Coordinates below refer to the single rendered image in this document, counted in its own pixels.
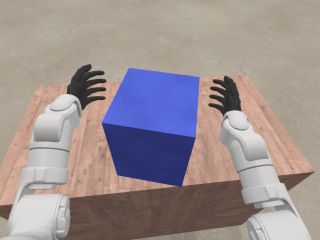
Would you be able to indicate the pedestal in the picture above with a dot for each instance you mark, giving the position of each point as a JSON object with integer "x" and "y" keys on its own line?
{"x": 106, "y": 206}

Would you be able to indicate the carton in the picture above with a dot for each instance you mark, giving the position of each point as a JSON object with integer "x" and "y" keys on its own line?
{"x": 151, "y": 125}

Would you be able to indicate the robot right forearm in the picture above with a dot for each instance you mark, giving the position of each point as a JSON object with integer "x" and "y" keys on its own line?
{"x": 259, "y": 180}

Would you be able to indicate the left robot hand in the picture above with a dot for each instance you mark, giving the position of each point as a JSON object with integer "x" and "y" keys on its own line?
{"x": 79, "y": 84}

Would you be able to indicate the robot left forearm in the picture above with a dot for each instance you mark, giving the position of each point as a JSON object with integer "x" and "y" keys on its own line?
{"x": 49, "y": 149}

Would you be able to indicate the left robot upper arm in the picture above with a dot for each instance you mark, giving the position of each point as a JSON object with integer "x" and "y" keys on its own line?
{"x": 40, "y": 217}

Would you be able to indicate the right robot hand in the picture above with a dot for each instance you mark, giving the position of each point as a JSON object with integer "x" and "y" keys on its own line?
{"x": 231, "y": 100}

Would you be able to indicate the right robot upper arm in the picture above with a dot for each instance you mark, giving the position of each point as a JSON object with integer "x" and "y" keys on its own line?
{"x": 276, "y": 225}

